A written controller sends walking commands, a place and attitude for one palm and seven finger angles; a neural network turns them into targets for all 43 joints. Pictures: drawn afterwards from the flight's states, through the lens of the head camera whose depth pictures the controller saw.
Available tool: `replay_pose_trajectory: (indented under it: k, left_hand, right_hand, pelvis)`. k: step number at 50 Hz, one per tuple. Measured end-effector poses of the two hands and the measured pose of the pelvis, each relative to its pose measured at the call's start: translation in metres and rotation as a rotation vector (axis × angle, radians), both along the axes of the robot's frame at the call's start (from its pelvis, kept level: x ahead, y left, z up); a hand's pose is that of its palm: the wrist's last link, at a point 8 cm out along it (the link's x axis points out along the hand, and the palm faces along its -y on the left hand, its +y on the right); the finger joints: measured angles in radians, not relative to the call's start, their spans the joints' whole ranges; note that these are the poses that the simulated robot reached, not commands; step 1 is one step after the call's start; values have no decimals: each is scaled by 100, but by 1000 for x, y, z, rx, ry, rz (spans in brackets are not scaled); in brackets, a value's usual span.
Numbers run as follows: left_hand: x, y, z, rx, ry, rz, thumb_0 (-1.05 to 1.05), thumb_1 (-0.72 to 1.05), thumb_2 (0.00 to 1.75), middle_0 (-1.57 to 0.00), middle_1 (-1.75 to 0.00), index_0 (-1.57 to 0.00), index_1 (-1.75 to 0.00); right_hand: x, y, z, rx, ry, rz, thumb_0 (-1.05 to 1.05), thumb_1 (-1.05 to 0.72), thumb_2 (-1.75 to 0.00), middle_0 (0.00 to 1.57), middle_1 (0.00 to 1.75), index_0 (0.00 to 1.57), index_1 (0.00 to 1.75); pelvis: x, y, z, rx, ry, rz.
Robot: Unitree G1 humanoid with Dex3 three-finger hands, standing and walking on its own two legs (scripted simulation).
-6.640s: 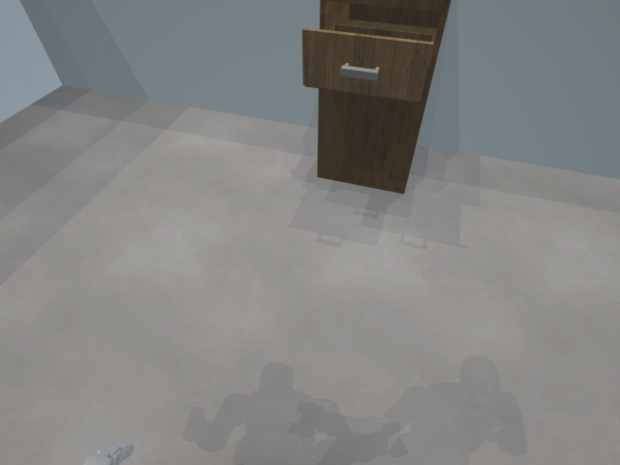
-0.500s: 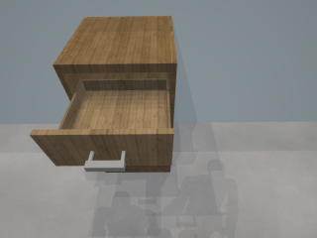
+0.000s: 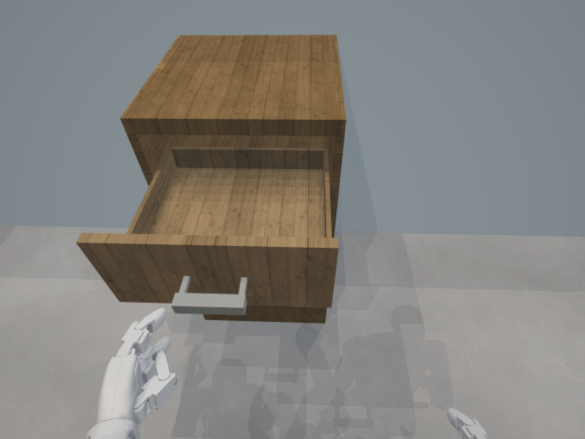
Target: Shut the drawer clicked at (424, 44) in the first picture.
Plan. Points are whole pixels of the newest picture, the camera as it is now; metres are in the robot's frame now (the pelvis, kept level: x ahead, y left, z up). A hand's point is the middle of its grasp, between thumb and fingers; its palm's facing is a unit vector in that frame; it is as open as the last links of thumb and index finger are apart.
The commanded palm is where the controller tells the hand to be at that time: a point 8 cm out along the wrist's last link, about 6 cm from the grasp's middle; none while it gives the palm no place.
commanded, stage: raise the hand and make a fist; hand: left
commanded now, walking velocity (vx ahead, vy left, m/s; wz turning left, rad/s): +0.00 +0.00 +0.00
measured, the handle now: (212, 292) +0.35 +0.15 -0.03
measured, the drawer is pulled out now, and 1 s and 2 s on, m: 0.29 0.29 0.29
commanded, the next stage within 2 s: bring the fist close to the handle in 1.70 s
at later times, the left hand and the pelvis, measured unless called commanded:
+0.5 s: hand (221, 395) +0.18 +0.10 +0.01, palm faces -0.14 -0.99 -0.04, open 4.5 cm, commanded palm +0.13 +0.19 +0.00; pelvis -0.02 -0.04 -0.07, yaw +1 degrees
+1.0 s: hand (196, 404) +0.16 +0.12 +0.04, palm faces -0.02 -1.00 -0.01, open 3.1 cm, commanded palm +0.13 +0.17 +0.05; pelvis +0.00 -0.01 -0.05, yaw +0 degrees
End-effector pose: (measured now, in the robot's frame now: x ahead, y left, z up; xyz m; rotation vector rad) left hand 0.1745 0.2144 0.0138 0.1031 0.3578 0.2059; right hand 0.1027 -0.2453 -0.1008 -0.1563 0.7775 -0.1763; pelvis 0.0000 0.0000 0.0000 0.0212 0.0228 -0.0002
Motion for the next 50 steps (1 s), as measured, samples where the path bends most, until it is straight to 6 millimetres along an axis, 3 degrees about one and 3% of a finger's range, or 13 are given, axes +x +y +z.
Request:
replay_pose_trajectory:
  k: [3, 7, 11, 14, 17, 21, 27, 30, 33, 37, 41, 45, 50]
  left_hand:
    - [12, -29, 20, -99, -233, -111, 2, 93, 90, -30, -42, -29, -41]
    - [-10, -55, -6, -187, -341, -243, 1, 91, 90, -37, -49, -37, -49]
    - [-51, -48, -52, -159, -196, -202, 1, 90, 89, -46, -58, -45, -57]
    - [-72, -27, -56, -79, -178, -102, 2, 90, 89, -52, -64, -51, -64]
    - [-72, -14, -28, -2, -332, -49, 2, 90, 90, -58, -70, -57, -70]
    - [-40, -29, 7, 1, -530, -162, 2, 90, 90, -65, -79, -64, -79]
    - [2, -65, -15, -126, -230, -369, 1, 90, 90, -77, -92, -76, -92]
    - [-2, -56, -18, -144, -134, -266, 2, 90, 90, -83, -98, -82, -98]
    - [-16, -34, -1, -88, -181, -126, 2, 90, 90, -89, -105, -88, -105]
    - [-36, -20, 23, -18, -296, -83, 2, 90, 90, -97, -114, -96, -113]
    - [-43, -34, 18, -84, -316, -179, 2, 90, 90, -104, -122, -104, -122]
    - [-38, -49, 10, -136, -289, -277, 2, 90, 90, -113, -131, -112, -131]
    - [-30, -42, 31, -100, -365, -225, 2, 89, 90, -123, -142, -122, -142]
  right_hand:
    - [29, -7, 8, -6, -121, 28, 1, -91, -89, 21, 30, 20, 30]
    - [59, -17, 19, -38, -218, 78, 1, -91, -89, 21, 30, 20, 30]
    - [84, -24, 20, -79, -267, 139, 1, -90, -89, 21, 30, 20, 30]
    - [96, -24, 9, -83, -283, 170, 1, -90, -90, 20, 30, 20, 30]
    - [98, -17, -9, -57, -277, 194, 1, -91, -90, 20, 30, 20, 30]
    - [85, -6, -35, 8, -233, 196, 2, -91, -90, 20, 30, 20, 30]
    - [49, -8, -47, 83, -93, 56, 2, -90, -89, 21, 30, 21, 30]
    - [38, -18, -42, 68, -41, -19, 2, -90, -89, 21, 30, 21, 30]
    - [35, -28, -35, 35, -14, -46, 2, -90, -89, 21, 30, 20, 30]
    - [46, -34, -30, -13, -20, 2, 2, -90, -90, 20, 30, 20, 30]
    - [68, -29, -24, -34, -94, 56, 2, -91, -90, 20, 30, 20, 30]
    - [89, -14, -13, -30, -185, 85, 2, -91, -90, 20, 30, 20, 30]
    - [102, 14, 2, 22, -258, 108, 2, -91, -90, 20, 30, 20, 30]
  pelvis:
    - [-7, -4, -11, -11, 53, -9]
    - [-18, -17, -32, -7, 101, -17]
    - [-27, -29, -53, -13, 133, -1]
    - [-29, -36, -65, -28, 156, 14]
    - [-30, -40, -73, -45, 176, 29]
    - [-28, -42, -77, -58, 185, 39]
    - [-14, -41, -62, -21, 180, 14]
    - [-2, -40, -52, -8, 170, -3]
    - [7, -38, -46, -7, 168, -9]
    - [10, -33, -46, -23, 176, 9]
    - [4, -24, -51, -39, 186, 23]
    - [-1, -17, -53, -44, 189, 20]
    - [-2, -11, -51, -45, 169, 12]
